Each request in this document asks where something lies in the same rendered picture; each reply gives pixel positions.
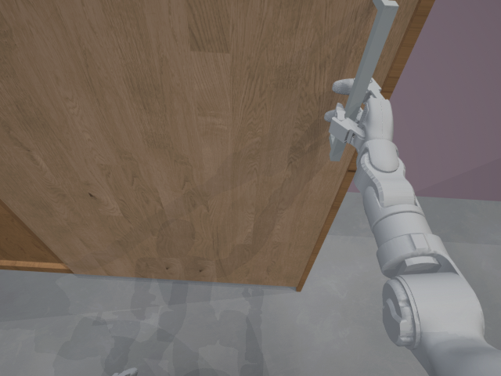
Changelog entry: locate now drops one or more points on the robot right hand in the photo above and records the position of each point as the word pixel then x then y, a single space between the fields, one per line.
pixel 374 122

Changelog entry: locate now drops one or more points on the robot right forearm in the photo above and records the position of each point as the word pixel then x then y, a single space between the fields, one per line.
pixel 405 242

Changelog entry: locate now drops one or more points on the handle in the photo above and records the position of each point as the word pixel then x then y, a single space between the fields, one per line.
pixel 374 46

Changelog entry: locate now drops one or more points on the wardrobe door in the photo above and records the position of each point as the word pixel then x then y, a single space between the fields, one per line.
pixel 18 242
pixel 179 139

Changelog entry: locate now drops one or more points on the right robot upper arm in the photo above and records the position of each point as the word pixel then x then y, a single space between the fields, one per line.
pixel 437 317

